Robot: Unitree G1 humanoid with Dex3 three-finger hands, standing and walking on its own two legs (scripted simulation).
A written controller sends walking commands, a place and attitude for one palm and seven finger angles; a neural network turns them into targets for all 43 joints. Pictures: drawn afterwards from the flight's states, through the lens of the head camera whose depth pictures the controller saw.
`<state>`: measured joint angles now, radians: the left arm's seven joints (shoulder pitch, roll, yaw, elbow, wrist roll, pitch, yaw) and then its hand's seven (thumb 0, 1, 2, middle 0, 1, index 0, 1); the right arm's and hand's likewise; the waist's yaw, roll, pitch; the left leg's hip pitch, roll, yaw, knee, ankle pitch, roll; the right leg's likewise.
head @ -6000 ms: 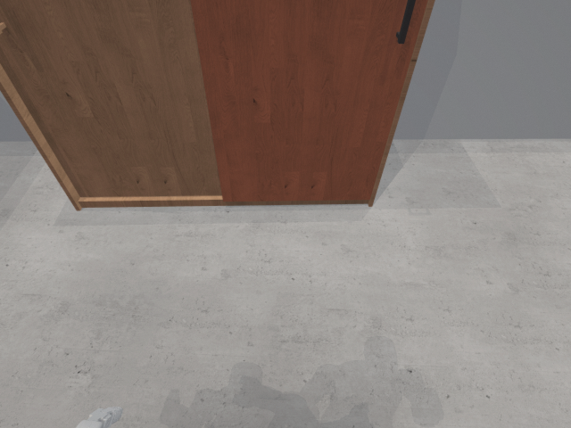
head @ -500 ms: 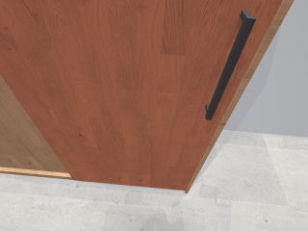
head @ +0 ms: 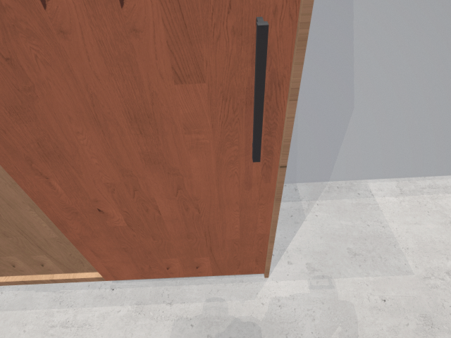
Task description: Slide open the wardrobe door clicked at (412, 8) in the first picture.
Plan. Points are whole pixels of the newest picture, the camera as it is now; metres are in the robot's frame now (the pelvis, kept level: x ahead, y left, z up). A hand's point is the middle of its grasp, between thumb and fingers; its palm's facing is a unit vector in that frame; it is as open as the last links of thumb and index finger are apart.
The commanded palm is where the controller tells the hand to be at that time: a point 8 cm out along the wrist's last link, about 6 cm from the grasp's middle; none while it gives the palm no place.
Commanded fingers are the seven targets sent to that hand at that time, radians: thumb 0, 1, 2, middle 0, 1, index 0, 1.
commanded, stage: come to a stop and stand still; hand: right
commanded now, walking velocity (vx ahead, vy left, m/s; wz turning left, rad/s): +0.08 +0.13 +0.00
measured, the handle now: (257, 100) +0.52 -0.04 +0.18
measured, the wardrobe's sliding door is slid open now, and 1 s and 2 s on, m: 0.00 0.00 0.00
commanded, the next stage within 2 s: look again from close up in 0.90 s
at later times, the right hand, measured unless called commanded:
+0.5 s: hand out of the picture +0.05 -0.14 -0.18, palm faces -0.03 +0.97 -0.24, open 7.3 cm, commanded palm none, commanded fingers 0.00 -0.90 -0.90 0.20 0.30 0.20 0.30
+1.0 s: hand out of the picture +0.02 -0.11 -0.18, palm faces +0.01 +0.98 -0.22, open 7.3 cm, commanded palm none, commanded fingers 0.00 -0.90 -0.90 0.20 0.30 0.20 0.30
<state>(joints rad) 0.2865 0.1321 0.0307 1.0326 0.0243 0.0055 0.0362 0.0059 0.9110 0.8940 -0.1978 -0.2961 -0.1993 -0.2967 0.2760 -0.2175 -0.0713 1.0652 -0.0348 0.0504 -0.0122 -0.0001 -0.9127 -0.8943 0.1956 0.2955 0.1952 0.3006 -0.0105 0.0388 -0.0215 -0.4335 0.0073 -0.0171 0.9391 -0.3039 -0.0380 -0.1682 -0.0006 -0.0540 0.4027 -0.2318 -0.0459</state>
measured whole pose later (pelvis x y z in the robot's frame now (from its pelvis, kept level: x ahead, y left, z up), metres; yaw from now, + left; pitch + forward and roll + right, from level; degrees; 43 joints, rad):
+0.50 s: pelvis +0.02 +0.04 -0.02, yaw +1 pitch -1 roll +0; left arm 0.35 0.14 0.00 1.08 0.01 -0.01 0.02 0.01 0.91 0.89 -0.20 -0.30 -0.20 -0.30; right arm 0.26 -0.15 0.00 1.10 -0.02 -0.02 -0.04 0.01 -0.94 -0.89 0.20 0.30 0.20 0.30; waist 0.03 -0.05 0.00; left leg -0.24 0.02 0.01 0.60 -0.35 -0.01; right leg -0.21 -0.04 -0.05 0.59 -0.36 0.01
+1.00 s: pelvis +0.02 +0.07 -0.01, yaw +0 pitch -1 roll -1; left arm 0.27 0.17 0.00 1.11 0.01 -0.01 0.03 0.01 0.91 0.89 -0.20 -0.30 -0.20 -0.30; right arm 0.27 -0.15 0.00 1.11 -0.02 -0.02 -0.03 0.00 -0.91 -0.89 0.20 0.30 0.20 0.30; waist 0.00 -0.02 0.05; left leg -0.18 0.00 0.04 0.52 -0.31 0.03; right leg -0.15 -0.06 -0.03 0.46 -0.29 0.05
